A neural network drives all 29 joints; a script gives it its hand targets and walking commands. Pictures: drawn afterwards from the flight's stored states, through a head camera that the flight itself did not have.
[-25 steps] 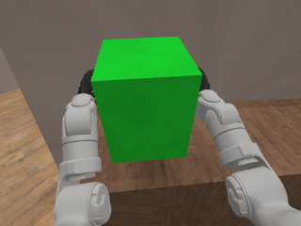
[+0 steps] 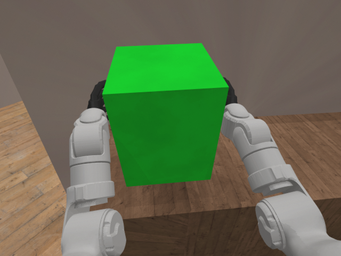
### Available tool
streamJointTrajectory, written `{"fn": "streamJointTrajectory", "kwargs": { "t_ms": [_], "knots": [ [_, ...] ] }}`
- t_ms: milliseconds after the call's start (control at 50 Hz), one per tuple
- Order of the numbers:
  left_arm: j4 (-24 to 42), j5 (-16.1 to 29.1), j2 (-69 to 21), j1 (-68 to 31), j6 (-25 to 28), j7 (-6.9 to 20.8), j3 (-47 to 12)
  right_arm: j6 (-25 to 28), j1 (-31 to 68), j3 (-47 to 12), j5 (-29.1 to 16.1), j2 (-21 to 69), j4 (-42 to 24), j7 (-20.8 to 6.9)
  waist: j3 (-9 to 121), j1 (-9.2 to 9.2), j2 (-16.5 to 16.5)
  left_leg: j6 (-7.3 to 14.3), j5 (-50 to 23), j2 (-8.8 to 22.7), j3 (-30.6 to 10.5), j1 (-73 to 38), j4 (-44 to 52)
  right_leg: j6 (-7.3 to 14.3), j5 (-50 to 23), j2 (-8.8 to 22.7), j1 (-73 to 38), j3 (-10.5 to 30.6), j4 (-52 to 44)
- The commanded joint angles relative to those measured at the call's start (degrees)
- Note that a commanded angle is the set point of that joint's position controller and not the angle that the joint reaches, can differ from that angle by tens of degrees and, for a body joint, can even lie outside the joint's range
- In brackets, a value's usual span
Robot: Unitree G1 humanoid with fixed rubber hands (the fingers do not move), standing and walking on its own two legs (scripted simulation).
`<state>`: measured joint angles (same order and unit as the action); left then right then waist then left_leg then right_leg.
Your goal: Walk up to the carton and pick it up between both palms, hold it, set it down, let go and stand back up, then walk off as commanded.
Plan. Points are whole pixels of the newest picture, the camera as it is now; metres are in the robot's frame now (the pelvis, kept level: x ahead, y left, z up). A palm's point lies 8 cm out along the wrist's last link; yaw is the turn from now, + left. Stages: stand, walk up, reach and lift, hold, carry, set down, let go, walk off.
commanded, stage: hold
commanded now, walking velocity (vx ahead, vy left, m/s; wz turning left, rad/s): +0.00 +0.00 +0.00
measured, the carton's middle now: (164, 114) +0.38 +0.01 +0.22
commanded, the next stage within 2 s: none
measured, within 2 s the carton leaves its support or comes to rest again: neither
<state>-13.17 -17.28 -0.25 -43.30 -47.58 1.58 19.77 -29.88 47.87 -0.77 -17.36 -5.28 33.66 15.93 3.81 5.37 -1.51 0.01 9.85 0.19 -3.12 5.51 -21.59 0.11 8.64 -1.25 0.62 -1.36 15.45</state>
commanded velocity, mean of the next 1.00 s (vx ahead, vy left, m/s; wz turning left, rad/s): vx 0.00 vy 0.00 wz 0.00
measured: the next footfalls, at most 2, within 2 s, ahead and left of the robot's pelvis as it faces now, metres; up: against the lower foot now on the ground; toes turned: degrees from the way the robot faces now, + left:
none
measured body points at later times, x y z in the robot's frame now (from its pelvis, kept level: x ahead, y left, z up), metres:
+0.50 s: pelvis +0.00 +0.00 +0.00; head -0.07 +0.02 +0.44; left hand +0.38 +0.15 +0.23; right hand +0.38 -0.14 +0.24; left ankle +0.03 +0.12 -0.75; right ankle +0.01 -0.12 -0.75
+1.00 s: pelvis +0.00 +0.00 +0.00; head -0.07 +0.03 +0.44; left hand +0.38 +0.15 +0.23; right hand +0.38 -0.14 +0.24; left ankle +0.03 +0.12 -0.75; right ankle +0.01 -0.12 -0.75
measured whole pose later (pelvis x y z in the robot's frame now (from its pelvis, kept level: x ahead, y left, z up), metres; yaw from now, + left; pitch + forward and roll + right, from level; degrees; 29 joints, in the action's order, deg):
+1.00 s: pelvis +0.00 +0.00 +0.00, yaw +0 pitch -6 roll -1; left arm -14.0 -17.2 -0.2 -43.7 -47.3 1.5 19.8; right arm -30.0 48.1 -0.7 -17.3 -5.4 34.1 15.9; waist 4.1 5.4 -1.5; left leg 0.1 9.8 0.1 -3.1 5.7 -21.5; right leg 0.0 8.5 -1.3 0.8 -1.1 15.3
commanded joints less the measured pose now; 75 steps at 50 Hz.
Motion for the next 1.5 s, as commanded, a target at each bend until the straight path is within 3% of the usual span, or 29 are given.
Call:
{"fn": "streamJointTrajectory", "kwargs": {
  "t_ms": [0, 180, 360, 440, 640, 1020, 1060, 1160, 1200, 1340, 1420, 1440, 1480],
  "knots": [
    [6.79, 10.89, -34.43, -42.61, 5.33, 6.98, -28.46, 4.41, 50.67, -17.99, -7.92, 37.94, -23.04, -6.33, 22.55, -0.03, 3.83, -1.57, -14.05, -2.4, 2.02, -8.41, 1.11, -2.6, -10.8, -2.82, -3.38, -1.36, -0.35],
    [5.5, 10.73, -35.14, -43.33, 5.29, 6.6, -28.46, 4.39, 50.54, -16.38, -7.31, 37.0, -20.16, -6.9, 21.2, 0.46, 4.85, -2.16, -12.42, -1.83, 1.87, -7.87, 1.8, -1.92, -8.14, -2.95, -2.34, -1.29, -0.65],
    [4.77, 11.05, -34.59, -44.2, 5.74, 6.7, -27.55, 4.5, 51.33, -16.28, -7.09, 37.94, -20.15, -6.98, 21.69, 0.23, 3.56, -1.36, -10.32, -2.23, 2.13, -7.35, 2.03, -2.45, -7.28, -2.53, -2.1, -1.13, -0.82],
    [5.66, 10.83, -34.62, -42.16, 5.61, 6.88, -27.68, 4.49, 50.35, -17.52, -7.99, 38.0, -22.2, -6.26, 23.44, 0.4, 3.61, -1.52, -14.37, -2.55, 2.2, -9.0, 0.92, -2.85, -12.3, -2.52, -3.79, -1.04, -0.41],
    [6.55, 10.53, -34.09, -42.01, 5.24, 7.43, -27.71, 4.13, 49.34, -18.0, -8.36, 38.07, -22.62, -5.94, 22.5, 0.41, 3.04, -1.55, -14.64, -2.58, 2.04, -8.63, 0.9, -3.04, -13.39, -2.48, -4.34, -1.04, -0.23],
    [5.15, 10.84, -34.87, -43.42, 5.45, 6.88, -28.04, 4.18, 49.7, -16.28, -7.44, 37.18, -20.06, -6.72, 20.96, 0.71, 4.27, -1.95, -11.84, -1.96, 1.9, -7.87, 1.78, -2.3, -7.95, -2.84, -2.14, -1.29, -0.71],
    [5.25, 10.75, -35.34, -42.99, 5.41, 6.78, -28.11, 4.43, 50.59, -16.9, -7.68, 37.61, -20.99, -6.88, 21.96, -0.1, 4.11, -1.89, -12.76, -2.05, 2.03, -7.83, 1.6, -2.19, -8.79, -2.97, -3.11, -1.36, -0.47],
    [5.42, 11.28, -35.15, -43.65, 5.46, 6.5, -28.57, 4.35, 50.13, -16.32, -7.67, 36.82, -20.48, -6.8, 21.59, 0.86, 4.54, -2.13, -12.6, -1.94, 1.78, -8.03, 1.61, -2.15, -8.53, -2.96, -2.33, -1.26, -0.75],
    [5.16, 10.98, -35.32, -43.99, 5.65, 6.51, -28.06, 4.6, 51.51, -16.41, -7.47, 37.95, -20.76, -7.01, 21.7, -0.04, 3.86, -1.69, -11.74, -2.08, 1.96, -7.64, 1.73, -2.35, -8.04, -2.82, -2.03, -1.22, -0.63],
    [4.6, 11.59, -35.05, -43.25, 5.75, 6.61, -28.06, 4.43, 51.11, -16.58, -7.51, 37.67, -21.59, -6.59, 23.42, 0.67, 3.64, -1.59, -13.02, -2.34, 2.1, -8.52, 1.25, -2.56, -10.57, -2.69, -2.92, -1.06, -0.58],
    [5.53, 10.95, -34.33, -42.01, 5.52, 6.86, -27.4, 4.05, 49.82, -17.79, -8.16, 38.2, -22.03, -6.16, 22.67, 0.2, 3.14, -1.43, -14.52, -2.65, 2.06, -8.66, 0.93, -3.08, -12.42, -2.66, -3.68, -0.93, -0.53],
    [5.38, 11.07, -34.34, -42.82, 5.55, 7.11, -27.71, 3.99, 49.47, -16.99, -7.84, 37.77, -21.51, -6.12, 22.21, 0.92, 3.18, -1.57, -13.52, -2.53, 1.96, -8.57, 1.04, -3.01, -11.6, -2.58, -3.36, -0.96, -0.59],
    [5.86, 10.33, -34.16, -43.03, 5.42, 7.37, -27.31, 4.0, 49.46, -16.9, -7.69, 37.75, -21.0, -6.18, 21.57, 0.32, 3.78, -1.59, -13.26, -2.5, 2.1, -8.32, 1.24, -2.84, -11.21, -2.44, -3.29, -0.98, -0.48]
  ]
}}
